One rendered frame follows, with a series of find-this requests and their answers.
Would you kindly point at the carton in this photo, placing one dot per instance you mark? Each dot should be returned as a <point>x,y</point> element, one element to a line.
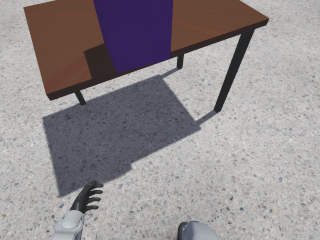
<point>136,33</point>

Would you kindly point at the left robot hand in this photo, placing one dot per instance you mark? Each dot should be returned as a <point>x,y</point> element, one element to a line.
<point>82,200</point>

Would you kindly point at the robot right foot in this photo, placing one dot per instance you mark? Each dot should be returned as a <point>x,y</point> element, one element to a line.
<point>180,228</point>

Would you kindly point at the left robot forearm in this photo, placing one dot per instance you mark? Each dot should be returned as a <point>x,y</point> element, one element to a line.
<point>70,226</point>

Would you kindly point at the robot right thigh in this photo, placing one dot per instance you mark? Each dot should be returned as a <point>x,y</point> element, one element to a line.
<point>198,231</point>

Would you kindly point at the table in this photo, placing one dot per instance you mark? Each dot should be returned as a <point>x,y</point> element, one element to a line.
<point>72,56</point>

